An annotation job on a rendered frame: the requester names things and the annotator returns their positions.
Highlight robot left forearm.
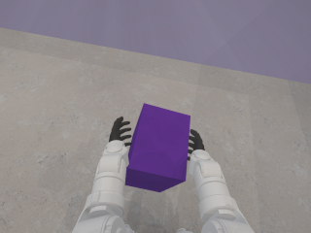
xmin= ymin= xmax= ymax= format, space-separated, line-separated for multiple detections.
xmin=74 ymin=140 xmax=129 ymax=228

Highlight right robot upper arm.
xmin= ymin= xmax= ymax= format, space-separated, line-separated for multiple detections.
xmin=201 ymin=217 xmax=255 ymax=233

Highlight left robot upper arm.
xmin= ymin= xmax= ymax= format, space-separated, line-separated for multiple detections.
xmin=72 ymin=214 xmax=127 ymax=233

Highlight right robot hand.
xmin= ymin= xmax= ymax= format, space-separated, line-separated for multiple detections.
xmin=187 ymin=129 xmax=205 ymax=161

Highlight carton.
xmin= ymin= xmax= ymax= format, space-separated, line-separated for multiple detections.
xmin=125 ymin=103 xmax=190 ymax=192

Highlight left robot hand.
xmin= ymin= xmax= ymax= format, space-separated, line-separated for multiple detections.
xmin=109 ymin=116 xmax=132 ymax=147

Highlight robot right forearm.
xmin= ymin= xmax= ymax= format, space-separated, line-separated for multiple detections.
xmin=189 ymin=150 xmax=251 ymax=227

